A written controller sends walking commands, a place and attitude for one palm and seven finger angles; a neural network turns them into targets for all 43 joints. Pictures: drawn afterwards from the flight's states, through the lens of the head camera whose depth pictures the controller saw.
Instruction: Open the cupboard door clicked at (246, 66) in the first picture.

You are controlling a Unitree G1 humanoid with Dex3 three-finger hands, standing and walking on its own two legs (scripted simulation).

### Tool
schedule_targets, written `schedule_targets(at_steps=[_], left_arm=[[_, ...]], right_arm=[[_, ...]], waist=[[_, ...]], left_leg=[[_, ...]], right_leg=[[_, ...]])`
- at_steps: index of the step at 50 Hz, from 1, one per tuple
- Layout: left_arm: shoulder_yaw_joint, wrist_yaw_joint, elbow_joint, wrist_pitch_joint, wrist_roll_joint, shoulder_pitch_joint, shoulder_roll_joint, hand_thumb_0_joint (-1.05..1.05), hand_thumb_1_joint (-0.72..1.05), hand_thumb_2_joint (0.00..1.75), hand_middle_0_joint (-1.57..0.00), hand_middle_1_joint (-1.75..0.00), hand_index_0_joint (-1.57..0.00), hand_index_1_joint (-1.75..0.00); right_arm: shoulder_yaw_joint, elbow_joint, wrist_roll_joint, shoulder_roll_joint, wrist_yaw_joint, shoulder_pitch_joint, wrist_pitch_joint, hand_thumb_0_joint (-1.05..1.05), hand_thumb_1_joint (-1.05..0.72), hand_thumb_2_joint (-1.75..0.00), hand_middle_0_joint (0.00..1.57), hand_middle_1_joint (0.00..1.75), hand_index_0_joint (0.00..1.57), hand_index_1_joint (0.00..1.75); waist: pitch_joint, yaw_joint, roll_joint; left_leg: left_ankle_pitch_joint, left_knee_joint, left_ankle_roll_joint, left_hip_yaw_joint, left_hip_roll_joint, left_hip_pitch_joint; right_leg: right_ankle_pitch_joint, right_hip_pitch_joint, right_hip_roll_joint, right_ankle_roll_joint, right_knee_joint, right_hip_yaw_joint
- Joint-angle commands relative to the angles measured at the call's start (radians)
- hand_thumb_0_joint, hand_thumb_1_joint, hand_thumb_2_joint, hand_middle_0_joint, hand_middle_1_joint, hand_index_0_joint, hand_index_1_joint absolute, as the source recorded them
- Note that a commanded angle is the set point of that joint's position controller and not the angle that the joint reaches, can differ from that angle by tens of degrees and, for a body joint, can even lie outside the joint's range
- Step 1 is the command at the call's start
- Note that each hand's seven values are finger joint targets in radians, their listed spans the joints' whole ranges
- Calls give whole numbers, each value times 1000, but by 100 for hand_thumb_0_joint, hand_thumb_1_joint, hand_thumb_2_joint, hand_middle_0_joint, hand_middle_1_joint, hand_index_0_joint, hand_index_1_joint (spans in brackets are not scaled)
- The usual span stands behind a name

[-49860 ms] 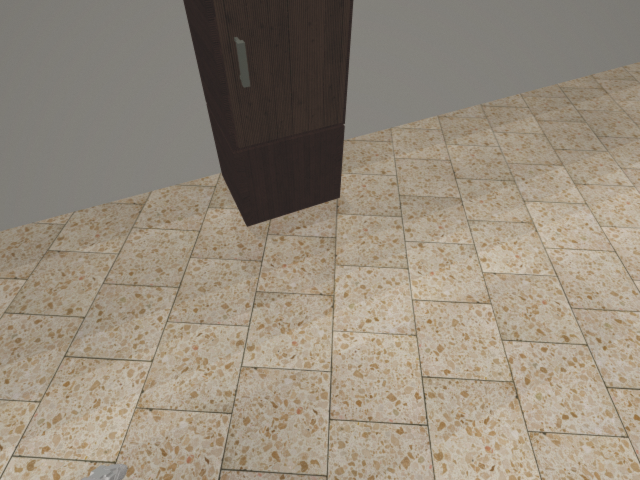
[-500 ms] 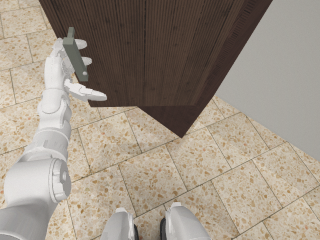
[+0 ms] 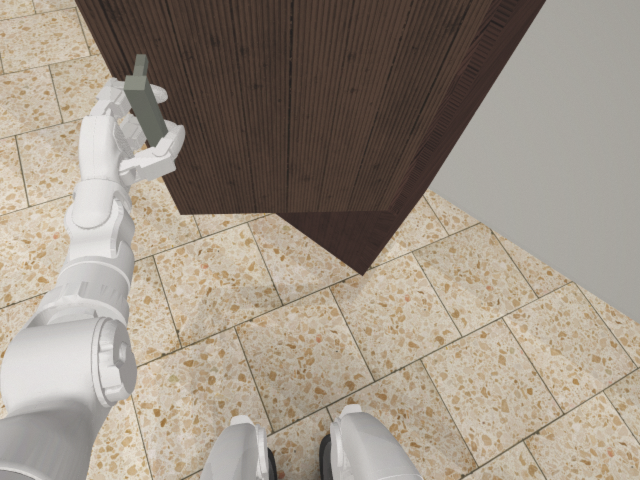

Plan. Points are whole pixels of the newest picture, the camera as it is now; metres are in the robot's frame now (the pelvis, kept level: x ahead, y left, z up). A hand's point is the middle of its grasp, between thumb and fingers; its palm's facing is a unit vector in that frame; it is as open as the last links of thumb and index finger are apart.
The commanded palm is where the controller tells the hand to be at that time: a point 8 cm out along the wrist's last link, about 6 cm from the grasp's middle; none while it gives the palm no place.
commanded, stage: close the thumb around the handle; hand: left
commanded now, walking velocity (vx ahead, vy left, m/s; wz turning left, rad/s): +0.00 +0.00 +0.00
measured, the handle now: (154, 112) +0.56 +0.17 +0.05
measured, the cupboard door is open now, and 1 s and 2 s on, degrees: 41 66 81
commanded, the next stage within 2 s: pull the door open along its arc in 0.18 s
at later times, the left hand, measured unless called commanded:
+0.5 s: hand (173, 161) +0.49 +0.14 +0.05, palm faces +0.01 -1.00 -0.01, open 5.8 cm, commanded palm +0.44 +0.18 +0.06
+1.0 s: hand (225, 266) +0.35 +0.08 +0.05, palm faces +0.35 -0.94 +0.03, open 6.0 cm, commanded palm +0.29 +0.12 +0.06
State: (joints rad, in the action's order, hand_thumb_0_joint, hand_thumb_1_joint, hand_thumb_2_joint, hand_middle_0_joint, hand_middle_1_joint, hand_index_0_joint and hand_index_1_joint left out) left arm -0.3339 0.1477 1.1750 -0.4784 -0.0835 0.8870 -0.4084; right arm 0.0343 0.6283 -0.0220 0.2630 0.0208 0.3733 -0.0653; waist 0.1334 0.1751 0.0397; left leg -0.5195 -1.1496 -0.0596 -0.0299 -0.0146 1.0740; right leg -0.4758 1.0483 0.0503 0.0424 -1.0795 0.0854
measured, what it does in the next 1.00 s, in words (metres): stands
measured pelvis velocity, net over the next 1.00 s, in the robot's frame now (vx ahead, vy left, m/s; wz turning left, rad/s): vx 0.01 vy -0.02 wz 0.03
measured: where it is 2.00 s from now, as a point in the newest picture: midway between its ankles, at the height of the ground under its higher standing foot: outside the picture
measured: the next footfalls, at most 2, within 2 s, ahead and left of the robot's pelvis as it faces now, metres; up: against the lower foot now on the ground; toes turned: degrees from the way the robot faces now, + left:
none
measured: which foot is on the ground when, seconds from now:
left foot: down 0.00-1.00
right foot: down 0.00-1.00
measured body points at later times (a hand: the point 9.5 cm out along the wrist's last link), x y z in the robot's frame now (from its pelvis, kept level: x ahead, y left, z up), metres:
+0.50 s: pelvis +0.00 +0.01 +0.00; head +0.14 +0.02 +0.44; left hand +0.48 +0.19 +0.05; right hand +0.01 -0.25 -0.11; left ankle +0.00 +0.08 -0.65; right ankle +0.01 -0.10 -0.65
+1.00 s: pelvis +0.01 -0.02 +0.01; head +0.09 -0.02 +0.46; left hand +0.33 +0.13 +0.05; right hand +0.18 -0.24 -0.09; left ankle +0.00 +0.08 -0.65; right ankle +0.01 -0.10 -0.65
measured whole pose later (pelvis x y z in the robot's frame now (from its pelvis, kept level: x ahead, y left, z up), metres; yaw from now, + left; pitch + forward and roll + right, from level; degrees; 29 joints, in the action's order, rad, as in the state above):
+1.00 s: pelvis +0.01 -0.02 +0.01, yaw +2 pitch +18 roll +0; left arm 0.07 -0.47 0.40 -0.42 0.04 0.13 0.08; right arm -0.01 0.55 -0.07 0.20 0.06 0.18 -0.03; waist 0.17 0.02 0.02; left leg -0.51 -1.07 -0.04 -0.04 0.01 0.87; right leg -0.50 0.87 0.03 0.06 -1.06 0.07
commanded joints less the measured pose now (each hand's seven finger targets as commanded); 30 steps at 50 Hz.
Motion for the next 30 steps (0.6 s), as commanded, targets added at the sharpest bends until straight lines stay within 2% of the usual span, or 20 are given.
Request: schedule_targets(at_steps=[1, 4, 5, 6, 8, 9, 10, 11, 13, 14, 15, 16, 17, 19, 21, 23, 24, 27, 28, 30], left_arm=[[-21, 4, -235, -72, -15, 420, -199, 0, 90, 90, -40, -135, -40, -135], [-38, -3, -240, -71, -18, 389, -207, 0, 90, 90, -40, -135, -40, -135], [-32, -10, -242, -68, -18, 404, -199, 0, 90, 90, -40, -135, -40, -135], [-52, -20, -238, -64, -17, 393, -215, 0, 90, 90, -40, -135, -40, -135], [-57, -37, -256, -74, -1, 420, -234, 0, 90, 90, -40, -135, -40, -135], [-51, -42, -255, -75, 2, 397, -214, 0, 90, 90, -40, -135, -40, -135], [-42, -43, -234, -73, 5, 377, -204, 0, 90, 90, -40, -135, -40, -135], [-43, -44, -247, -77, 7, 397, -214, 0, 90, 90, -40, -135, -40, -135], [-41, -45, -273, -88, 11, 422, -218, 0, 90, 90, -40, -135, -40, -135], [-23, -43, -251, -87, 14, 401, -192, 0, 90, 90, -40, -135, -40, -135], [34, -42, -261, -85, 2, 412, -108, 0, 90, 90, -40, -135, -40, -135], [46, -43, -261, -86, -2, 399, -83, 0, 90, 90, -40, -135, -40, -135], [38, -45, -268, -92, -7, 382, -88, 0, 90, 90, -40, -135, -40, -135], [25, -50, -320, -100, -5, 340, -109, 0, 90, 90, -40, -135, -40, -135], [47, -47, -323, -92, -9, 259, -72, 0, 90, 90, -40, -135, -40, -135], [50, -47, -368, -89, -18, 172, -57, 0, 90, 90, -40, -135, -40, -135], [59, -47, -401, -86, -26, 130, -41, 0, 90, 90, -40, -135, -40, -135], [79, -47, -508, -74, -45, -32, -3, 0, 90, 90, -40, -135, -40, -135], [90, -47, -561, -73, -47, -94, 11, 0, 90, 90, -40, -135, -40, -135], [116, -51, -642, -63, -55, -199, 42, 0, 90, 90, -40, -135, -40, -135]], right_arm=[[-66, -47, 0, 171, -10, 171, 10, 0, -90, -90, 20, 30, 20, 30], [-68, -50, 2, 173, -9, 173, 3, 0, -90, -90, 20, 30, 20, 30], [-68, -50, 2, 171, -9, 169, 2, 0, -90, -90, 20, 30, 20, 30], [-67, -52, 1, 171, -7, 169, 2, 0, -90, -90, 20, 30, 20, 30], [-66, -56, -1, 171, -7, 167, 1, 0, -90, -90, 20, 30, 20, 30], [-67, -60, -3, 168, -6, 168, 1, 0, -90, -90, 20, 30, 20, 30], [-67, -60, -1, 167, -5, 164, 0, 0, -90, -90, 20, 30, 20, 30], [-66, -60, -2, 169, -5, 165, -1, 0, -90, -90, 20, 30, 20, 30], [-66, -60, -3, 169, -5, 162, 1, 0, -90, -90, 20, 30, 20, 30], [-68, -59, -1, 166, -4, 162, 0, 0, -90, -90, 20, 30, 20, 30], [-68, -61, -3, 158, 1, 156, 3, 0, -90, -90, 20, 30, 20, 30], [-71, -59, -2, 158, 4, 157, 5, 0, -90, -90, 20, 30, 20, 30], [-74, -60, -3, 164, 4, 161, 7, 0, -90, -90, 20, 30, 20, 30], [-79, -63, -2, 165, 8, 156, 4, 0, -90, -90, 20, 30, 20, 30], [-80, -71, 3, 160, 13, 146, 1, 0, -90, -90, 20, 30, 20, 30], [-83, -84, 8, 159, 16, 134, -2, 0, -90, -90, 20, 30, 20, 30], [-83, -93, 11, 155, 18, 129, -2, 0, -90, -90, 20, 30, 20, 30], [-89, -122, 21, 148, 22, 110, 2, 0, -90, -90, 20, 30, 20, 30], [-92, -130, 26, 144, 23, 95, 3, 0, -90, -90, 20, 30, 20, 30], [-94, -146, 31, 137, 27, 77, 5, 0, -90, -90, 20, 30, 20, 30]], waist=[[529, 7, 102], [539, -6, 99], [521, 3, 94], [511, -7, 88], [510, -5, 95], [524, -9, 81], [499, -3, 70], [499, -1, 58], [528, -3, 101], [522, -4, 101], [509, 14, 102], [505, 11, 84], [523, 6, 87], [579, -21, 116], [539, -28, 76], [539, -49, 78], [542, -54, 47], [529, -83, 23], [526, -99, 48], [498, -108, 8]], left_leg=[[460, 99, 34, 94, 0, -397], [498, 103, 40, 101, -5, -420], [487, 103, 40, 99, -6, -414], [471, 106, 38, 95, -2, -392], [467, 109, 40, 99, -3, -396], [477, 107, 39, 95, -1, -398], [460, 109, 38, 92, -2, -383], [454, 111, 37, 93, -2, -376], [475, 108, 41, 98, -4, -408], [473, 110, 45, 100, -5, -420], [471, 112, 45, 103, -6, -434], [464, 114, 47, 107, -10, -441], [490, 114, 48, 112, -11, -466], [535, 117, 56, 109, -12, -501], [521, 128, 54, 102, -11, -480], [541, 140, 55, 97, -12, -489], [537, 147, 51, 90, -9, -479], [571, 169, 47, 79, -5, -472], [589, 176, 52, 72, -8, -487], [583, 187, 48, 63, -7, -473]], right_leg=[[387, -241, 5, -17, 102, -72], [398, -235, 5, -16, 95, -64], [391, -226, 6, -19, 96, -63], [385, -242, 6, -19, 99, -65], [377, -232, 6, -18, 94, -65], [390, -247, 6, -19, 94, -66], [384, -244, 6, -19, 100, -67], [385, -254, 5, -20, 98, -68], [387, -235, 5, -18, 90, -68], [376, -223, 6, -16, 92, -64], [367, -203, 7, -18, 98, -59], [355, -195, 8, -17, 100, -54], [361, -190, 10, -13, 96, -52], [386, -216, 8, -13, 92, -54], [388, -233, 9, -13, 103, -52], [401, -253, 10, -12, 108, -51], [417, -286, 11, -14, 114, -52], [464, -351, 9, -12, 122, -52], [471, -350, 7, -13, 126, -52], [493, -387, 5, -16, 135, -54]])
